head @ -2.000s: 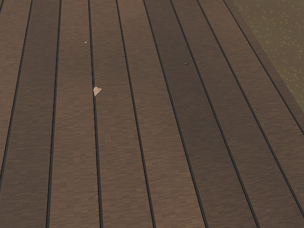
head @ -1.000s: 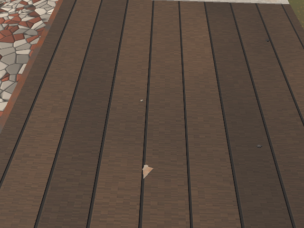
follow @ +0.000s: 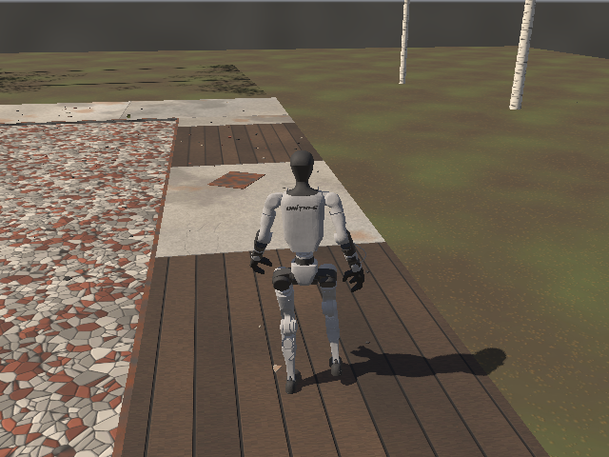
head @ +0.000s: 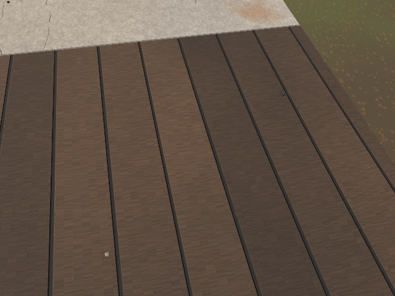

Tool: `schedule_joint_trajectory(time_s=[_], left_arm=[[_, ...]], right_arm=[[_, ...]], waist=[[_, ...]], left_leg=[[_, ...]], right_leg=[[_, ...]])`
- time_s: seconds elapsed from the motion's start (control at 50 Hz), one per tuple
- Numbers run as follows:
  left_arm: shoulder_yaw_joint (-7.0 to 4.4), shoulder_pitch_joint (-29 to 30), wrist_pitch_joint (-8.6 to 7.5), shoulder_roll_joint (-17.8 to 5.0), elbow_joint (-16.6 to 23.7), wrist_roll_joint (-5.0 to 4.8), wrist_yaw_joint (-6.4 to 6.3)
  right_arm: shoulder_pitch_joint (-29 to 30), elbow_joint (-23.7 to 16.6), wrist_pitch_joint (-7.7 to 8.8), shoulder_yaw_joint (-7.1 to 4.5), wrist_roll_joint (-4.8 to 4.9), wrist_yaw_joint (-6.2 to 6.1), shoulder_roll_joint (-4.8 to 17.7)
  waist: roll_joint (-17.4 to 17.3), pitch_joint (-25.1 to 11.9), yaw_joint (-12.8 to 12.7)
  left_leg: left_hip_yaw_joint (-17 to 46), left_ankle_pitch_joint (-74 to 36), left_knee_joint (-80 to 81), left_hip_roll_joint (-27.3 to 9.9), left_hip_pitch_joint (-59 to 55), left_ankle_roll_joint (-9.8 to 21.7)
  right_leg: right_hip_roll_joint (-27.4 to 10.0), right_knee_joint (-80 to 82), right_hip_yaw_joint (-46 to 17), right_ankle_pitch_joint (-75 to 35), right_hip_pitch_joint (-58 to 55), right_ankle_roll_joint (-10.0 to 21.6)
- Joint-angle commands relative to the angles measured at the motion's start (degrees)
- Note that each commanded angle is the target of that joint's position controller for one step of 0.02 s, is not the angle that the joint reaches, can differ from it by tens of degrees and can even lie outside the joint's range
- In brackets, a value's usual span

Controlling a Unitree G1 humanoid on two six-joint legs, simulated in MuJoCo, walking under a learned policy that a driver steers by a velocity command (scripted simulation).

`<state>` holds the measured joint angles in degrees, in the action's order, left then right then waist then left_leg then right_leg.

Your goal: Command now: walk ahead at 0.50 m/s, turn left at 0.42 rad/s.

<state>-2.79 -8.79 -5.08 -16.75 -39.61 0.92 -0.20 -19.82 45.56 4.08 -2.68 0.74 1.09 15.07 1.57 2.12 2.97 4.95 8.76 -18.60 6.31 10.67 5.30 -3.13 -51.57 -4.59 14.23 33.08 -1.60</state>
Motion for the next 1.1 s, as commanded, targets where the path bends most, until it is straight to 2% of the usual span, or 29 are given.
schedule_joint_trajectory(time_s=[0.02, 0.08, 0.16, 0.2, 0.22, 0.24, 0.26, 0.28, 0.3, 0.32, 0.34, 0.36, 0.38, 0.44, 0.54, 0.6, 0.66, 0.7, 0.72, 0.74, 0.76, 0.78, 0.8, 0.82, 0.86, 0.9, 0.96, 1.02, 1.1], left_arm=[[-0.77, 3.89, -0.59, -3.11, 4.51, -0.07, -0.18], [-0.50, 9.38, -1.22, -2.51, 5.64, -0.62, 0.46], [-1.06, 13.02, -2.08, -4.03, 6.81, -1.30, 1.23], [-1.74, 10.77, -2.54, -5.52, 6.32, -1.51, 1.23], [-2.38, 6.48, -2.76, -6.58, 5.18, -1.42, 0.96], [-3.23, 0.03, -2.95, -8.44, 4.01, -0.75, 0.52], [-4.11, -9.42, -2.71, -11.85, 3.12, -0.27, -0.04], [-4.70, -12.08, -1.73, -14.30, 1.01, -0.23, 0.46], [-3.53, -9.99, -1.43, -8.58, 2.01, -1.23, 0.70], [-2.76, -7.73, -1.19, -5.76, 2.28, -1.28, 0.52], [-2.38, -5.25, -1.00, -5.23, 2.18, -0.81, 0.59], [-2.08, -3.84, -0.89, -4.22, 1.56, -0.59, 0.62], [-1.87, -3.17, -1.00, -3.88, 1.12, -0.14, 0.55], [-2.32, -3.02, -1.66, -4.64, -0.41, -0.71, 0.64], [-3.08, -3.81, -1.40, -7.50, -2.56, -0.79, 0.46], [-3.13, -7.14, -0.88, -8.78, -4.60, -1.49, 0.60], [-3.48, -10.14, 0.03, -10.40, -6.89, -2.58, 0.74], [-3.61, -10.74, 0.82, -11.55, -8.09, -3.11, 0.60], [-3.48, -10.45, 1.24, -12.03, -8.65, -3.34, 0.48], [-2.86, -10.38, 1.49, -11.21, -9.04, -3.33, 0.33], [-1.47, -10.64, 1.12, -8.42, -7.82, -1.92, 0.30], [0.91, -17.53, 0.16, -1.04, -6.57, -1.25, 1.02], [-0.79, -13.39, -0.64, -7.59, -7.89, -2.87, 1.21], [-1.61, -8.43, -0.88, -9.49, -5.66, -4.31, 1.30], [-1.62, -5.95, -0.45, -7.88, -5.49, -2.84, 0.72], [-1.64, -9.66, 1.41, -5.84, -7.02, -2.92, 0.56], [-1.44, -8.37, 3.12, -3.52, -6.55, -2.73, 0.16], [-1.36, -4.69, 3.03, -2.94, -5.31, -2.34, 0.57], [-0.44, 2.94, 2.55, -1.45, -2.79, -1.98, 2.11]], right_arm=[[1.37, -3.99, 0.36, -2.87, 0.45, -1.42, 10.78], [-1.63, -3.00, -0.53, -2.93, 0.76, -2.05, 10.63], [-4.15, -2.28, -1.58, -2.99, 1.03, -2.49, 10.20], [-3.10, -2.63, -2.00, -3.32, 0.93, -2.67, 10.57], [-1.89, -3.10, -2.13, -3.19, 0.87, -2.61, 9.98], [-0.87, -3.96, -2.00, -2.52, 0.49, -2.33, 8.11], [-1.40, -5.33, -1.80, -1.41, -0.74, -2.23, 5.00], [-9.65, -6.73, -1.36, -0.49, 1.09, -2.14, 2.48], [-8.45, -5.01, -1.46, -1.56, 1.65, -2.33, 8.53], [-2.34, -5.69, -1.72, -2.36, 1.25, -2.23, 10.91], [0.29, -6.16, -1.92, -2.42, 0.76, -2.25, 10.18], [2.09, -6.87, -1.92, -2.57, 0.25, -2.02, 9.43], [1.87, -7.22, -2.11, -2.57, 0.56, -1.61, 8.33], [3.48, -8.73, -2.83, -2.02, 0.85, -1.06, 5.55], [9.40, -10.93, -2.21, -1.17, 0.51, 0.10, 4.31], [15.39, -12.62, -1.42, -0.33, 0.33, 0.93, 3.00], [19.44, -14.67, -1.21, -0.40, 0.41, 1.56, 4.02], [18.75, -15.18, -1.16, -1.00, -0.01, 1.71, 5.54], [14.15, -14.13, -1.11, -1.88, -0.32, 1.52, 7.09], [5.24, -11.33, -1.11, -3.36, -0.40, 1.02, 9.71], [-4.77, -9.21, -1.47, -4.85, -0.90, -0.01, 14.23], [-5.73, -8.95, -1.54, -5.23, -1.23, -0.40, 18.71], [-6.36, -9.54, -1.25, -3.94, -1.22, -0.34, 13.33], [-3.28, -8.76, -0.86, -3.14, -1.14, -0.30, 11.47], [3.51, -8.23, -0.12, -2.23, -1.08, -0.02, 7.85], [6.75, -7.91, 1.06, -1.95, -1.53, 0.21, 5.68], [7.85, -5.98, 2.43, -2.45, -1.76, -0.11, 6.18], [6.90, -4.23, 2.49, -2.80, -2.02, -0.88, 6.89], [4.79, -2.41, 1.90, -3.41, -1.39, -1.61, 9.01]], waist=[[-5.54, -1.73, -0.78], [-6.24, -1.53, 1.21], [-6.86, -1.31, 1.55], [-8.46, -1.57, -0.33], [-8.66, -3.31, -2.83], [-7.53, -8.59, -6.09], [-0.50, -17.31, -9.38], [18.74, -22.10, -5.08], [11.01, -16.03, -6.08], [5.47, -8.73, -7.33], [1.55, -4.78, -6.25], [1.53, -2.13, -5.39], [3.39, -1.59, -4.18], [4.05, -0.73, -3.57], [1.45, -0.16, -4.91], [0.55, 1.16, -7.01], [1.13, 2.52, -7.20], [2.56, 1.18, -5.13], [3.30, -1.90, -1.69], [2.75, -6.96, 3.12], [-1.79, -14.92, 7.02], [-16.34, -23.90, 2.14], [-9.64, -25.03, 5.68], [-9.07, -15.12, 4.83], [-6.78, -6.70, 0.69], [-7.79, -5.06, -2.58], [-5.76, -1.46, -3.90], [-4.96, 0.30, -3.21], [-3.52, 2.78, -0.33]], left_leg=[[12.95, -10.92, 7.13, -12.99, -0.39, 8.44], [12.25, -9.34, 5.77, -11.46, 1.85, 6.50], [17.66, -6.52, 1.25, -13.21, -2.83, 5.57], [20.22, -8.70, -1.96, -14.13, -4.60, 4.76], [19.74, -11.80, -5.35, -12.86, -3.86, 3.67], [17.32, -13.30, -13.87, -10.15, -0.78, 2.02], [11.83, -1.33, -29.82, -5.88, 7.25, -0.11], [5.96, 26.07, -45.03, -0.11, 26.21, -2.84], [6.64, 24.06, -51.72, -5.46, 32.27, -3.55], [5.22, 18.52, -52.91, -7.01, 33.39, -4.06], [3.60, 14.40, -52.09, -8.81, 31.72, -4.73], [3.26, 11.88, -49.98, -10.23, 31.02, -5.06], [2.87, 10.34, -48.90, -11.64, 28.77, -5.15], [1.10, 7.70, -45.53, -13.17, 28.97, -5.91], [-0.53, -5.25, -31.38, -13.23, 28.84, -6.18], [-3.29, -9.69, -21.86, -11.32, 25.11, -4.92], [-4.38, -5.83, -16.63, -10.05, 25.02, -3.07], [-6.26, -0.50, -13.97, -7.97, 20.49, -1.17], [-7.76, -0.31, -11.82, -6.27, 12.65, 0.13], [-8.69, -3.87, -9.36, -4.93, -0.95, 1.74], [1.48, -8.06, -12.41, -14.23, -20.10, 4.78], [29.48, 1.40, -6.94, -29.98, -35.70, 13.66], [33.35, 5.37, -2.44, -29.98, -32.87, 12.66], [23.31, 2.71, -1.13, -27.92, -25.93, 10.04], [11.86, -3.47, 2.54, -23.34, -12.22, 7.52], [5.97, -5.12, 7.27, -21.62, -4.74, 6.99], [-0.66, -9.01, 11.21, -21.57, -1.34, 7.04], [-6.98, -11.42, 12.08, -20.27, -3.28, 5.77], [-12.78, -12.36, 12.90, -20.43, -5.65, 4.47]], right_leg=[[0.98, 10.14, 0.62, -9.43, 1.22, -2.02], [3.38, 18.61, 0.96, -17.96, -3.95, -2.27], [4.67, 24.34, -0.71, -15.90, -6.39, -1.17], [4.48, 26.06, -0.84, -11.77, -9.90, 0.42], [4.34, 28.41, 0.04, -12.06, -16.11, 1.95], [0.79, 27.89, -1.89, -12.00, -27.44, 4.50], [-9.36, 26.32, -12.11, -8.79, -42.77, 8.11], [-20.58, 31.30, -37.05, 3.28, -56.20, 16.55], [-20.18, 33.49, -38.11, 13.47, -51.62, 15.10], [-17.38, 34.52, -28.90, 10.87, -44.48, 12.83], [-14.97, 35.90, -22.16, 3.28, -37.84, 11.85], [-13.09, 37.26, -17.55, -2.18, -33.44, 11.73], [-11.70, 38.66, -13.55, -5.17, -30.21, 11.27], [-11.06, 42.18, -6.52, -10.28, -27.06, 12.55], [-10.00, 43.47, 3.51, -19.18, -28.13, 12.37], [-9.75, 43.65, 6.92, -19.97, -28.74, 11.66], [-12.24, 42.11, 7.06, -22.71, -34.05, 11.11], [-13.14, 37.36, 7.25, -35.17, -36.81, 10.27], [-12.32, 31.32, 7.98, -44.25, -36.39, 9.34], [-9.84, 21.21, 9.70, -46.98, -32.19, 7.74], [-6.99, 4.54, 10.31, -30.30, -18.82, 5.47], [3.44, -15.68, 7.25, 16.85, 1.49, 2.08], [2.63, -22.24, -2.49, 20.42, 5.27, 2.51], [0.24, -22.98, -1.61, 16.22, 9.76, 2.91], [-3.82, -17.09, 0.04, 7.40, 7.03, 2.40], [-5.28, -15.55, -0.60, 2.62, 0.61, 1.72], [-5.44, -12.14, -1.56, -2.19, 2.66, 0.58], [-4.84, -3.24, -1.91, -11.50, 5.59, 0.32], [-3.74, 8.89, 2.65, -18.85, 4.30, 1.43]])
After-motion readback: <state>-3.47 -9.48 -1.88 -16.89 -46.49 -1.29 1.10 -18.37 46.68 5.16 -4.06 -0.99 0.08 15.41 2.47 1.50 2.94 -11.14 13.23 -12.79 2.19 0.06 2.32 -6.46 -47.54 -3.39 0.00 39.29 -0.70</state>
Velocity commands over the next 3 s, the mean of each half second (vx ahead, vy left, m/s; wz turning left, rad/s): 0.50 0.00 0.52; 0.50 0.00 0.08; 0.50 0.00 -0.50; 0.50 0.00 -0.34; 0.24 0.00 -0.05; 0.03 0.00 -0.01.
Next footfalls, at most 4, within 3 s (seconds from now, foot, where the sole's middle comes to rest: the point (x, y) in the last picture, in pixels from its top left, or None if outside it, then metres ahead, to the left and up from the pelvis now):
0.24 right None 0.32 -0.13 -0.78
0.74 left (124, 287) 0.51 0.22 -0.78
1.28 right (169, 195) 0.86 0.07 -0.78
1.78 left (123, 139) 1.15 0.27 -0.78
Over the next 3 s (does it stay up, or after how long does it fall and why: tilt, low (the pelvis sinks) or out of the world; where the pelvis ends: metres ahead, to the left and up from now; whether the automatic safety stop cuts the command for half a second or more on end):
stays up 1.35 0.13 -0.01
